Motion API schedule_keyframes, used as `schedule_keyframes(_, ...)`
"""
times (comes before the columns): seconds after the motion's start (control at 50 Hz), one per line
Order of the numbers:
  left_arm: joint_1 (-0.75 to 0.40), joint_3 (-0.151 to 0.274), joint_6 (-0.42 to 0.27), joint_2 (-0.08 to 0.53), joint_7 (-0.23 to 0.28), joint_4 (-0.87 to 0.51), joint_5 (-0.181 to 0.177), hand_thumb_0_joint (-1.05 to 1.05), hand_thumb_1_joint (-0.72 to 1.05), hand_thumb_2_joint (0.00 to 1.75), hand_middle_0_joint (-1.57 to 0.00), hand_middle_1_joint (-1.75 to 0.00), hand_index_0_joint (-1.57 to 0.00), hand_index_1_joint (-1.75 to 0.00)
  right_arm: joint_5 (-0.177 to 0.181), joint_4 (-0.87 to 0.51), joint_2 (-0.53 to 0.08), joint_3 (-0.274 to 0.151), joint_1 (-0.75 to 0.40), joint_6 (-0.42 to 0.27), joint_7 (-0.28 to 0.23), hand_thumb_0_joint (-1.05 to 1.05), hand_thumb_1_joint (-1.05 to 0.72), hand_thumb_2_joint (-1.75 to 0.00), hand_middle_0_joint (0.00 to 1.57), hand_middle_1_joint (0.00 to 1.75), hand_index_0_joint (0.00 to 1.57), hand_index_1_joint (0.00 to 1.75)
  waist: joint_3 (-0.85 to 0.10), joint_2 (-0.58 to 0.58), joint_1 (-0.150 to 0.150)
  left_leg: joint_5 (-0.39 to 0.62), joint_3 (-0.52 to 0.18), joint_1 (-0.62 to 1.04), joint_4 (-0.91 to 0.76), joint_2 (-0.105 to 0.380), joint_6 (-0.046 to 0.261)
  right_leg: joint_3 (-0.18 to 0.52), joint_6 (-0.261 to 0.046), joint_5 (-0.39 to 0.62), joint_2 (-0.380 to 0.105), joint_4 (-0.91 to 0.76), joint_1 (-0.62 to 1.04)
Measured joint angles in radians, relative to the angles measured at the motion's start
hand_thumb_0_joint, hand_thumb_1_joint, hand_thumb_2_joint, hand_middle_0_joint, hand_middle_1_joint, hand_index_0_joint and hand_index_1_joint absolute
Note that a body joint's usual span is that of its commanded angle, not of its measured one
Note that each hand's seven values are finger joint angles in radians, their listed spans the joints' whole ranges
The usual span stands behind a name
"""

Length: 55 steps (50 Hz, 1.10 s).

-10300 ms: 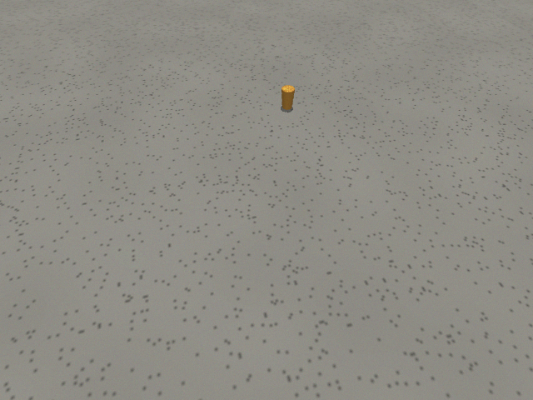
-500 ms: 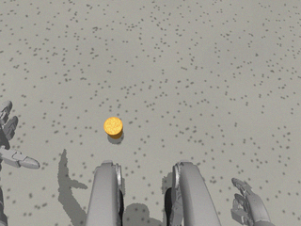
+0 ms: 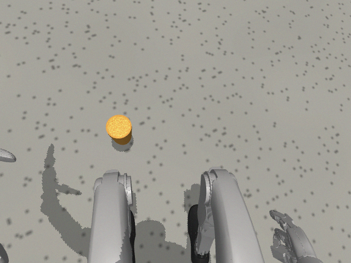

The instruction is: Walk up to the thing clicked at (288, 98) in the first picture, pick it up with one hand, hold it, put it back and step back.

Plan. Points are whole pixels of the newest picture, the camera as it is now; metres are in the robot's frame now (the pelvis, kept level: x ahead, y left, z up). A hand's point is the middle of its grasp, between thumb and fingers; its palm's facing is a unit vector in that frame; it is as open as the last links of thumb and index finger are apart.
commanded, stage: go down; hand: left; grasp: from the side
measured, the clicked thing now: (120, 132) +0.48 +0.16 -0.38
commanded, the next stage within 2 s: approach in 0.98 s
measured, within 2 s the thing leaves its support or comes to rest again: neither
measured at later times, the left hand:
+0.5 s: hand out of the picture +0.41 +0.36 -0.05, palm faces +0.08 -0.99 -0.12, open 17.2 cm
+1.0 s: hand (1, 112) +0.43 +0.36 -0.06, palm faces +0.07 -0.99 -0.10, open 17.2 cm
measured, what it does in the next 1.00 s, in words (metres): lowers itself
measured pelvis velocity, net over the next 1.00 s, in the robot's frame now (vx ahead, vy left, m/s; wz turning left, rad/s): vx -0.01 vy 0.00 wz -0.03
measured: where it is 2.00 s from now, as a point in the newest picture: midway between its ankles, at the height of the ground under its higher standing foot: (163, 248)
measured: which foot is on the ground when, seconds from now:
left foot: down 0.00-1.00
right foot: down 0.00-1.00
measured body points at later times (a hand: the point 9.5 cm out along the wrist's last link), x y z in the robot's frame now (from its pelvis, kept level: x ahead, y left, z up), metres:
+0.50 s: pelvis -0.01 +0.00 -0.05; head +0.19 +0.05 +0.35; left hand +0.40 +0.41 -0.04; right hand +0.11 -0.28 -0.15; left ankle +0.08 +0.13 -0.41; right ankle +0.09 -0.13 -0.41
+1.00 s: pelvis -0.01 +0.00 -0.06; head +0.20 +0.06 +0.33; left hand +0.42 +0.42 -0.05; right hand +0.11 -0.28 -0.16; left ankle +0.08 +0.13 -0.41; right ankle +0.09 -0.13 -0.41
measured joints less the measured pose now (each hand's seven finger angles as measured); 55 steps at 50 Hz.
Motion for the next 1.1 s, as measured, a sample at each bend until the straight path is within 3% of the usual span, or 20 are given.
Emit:
schedule_keyframes(0.54,-0.117,0.037,-0.001,0.089,-0.053,0.074,0.001,-0.01,-0.48,0.09,-0.04,-0.07,-0.03,-0.07,-0.015,0.012,-0.009,0.035,0.007,0.001,0.006,0.01,-0.91,-0.90,0.21,0.30,0.20,0.30,0.032,-0.001,-0.023,0.009,-0.020,-0.131,0.146,-0.005,0.003,-0.003,0.002,0.009,0.002,0.140,-0.124)
schedule_keyframes(1.1,-0.154,0.069,-0.016,0.131,-0.091,0.066,-0.015,-0.01,-0.46,0.10,-0.04,-0.08,-0.03,-0.08,-0.022,0.008,-0.022,0.054,-0.006,0.007,0.011,0.01,-0.90,-0.90,0.21,0.30,0.20,0.30,0.054,-0.005,-0.039,-0.010,-0.036,-0.182,0.208,-0.008,0.006,-0.012,0.008,-0.007,0.004,0.190,-0.164)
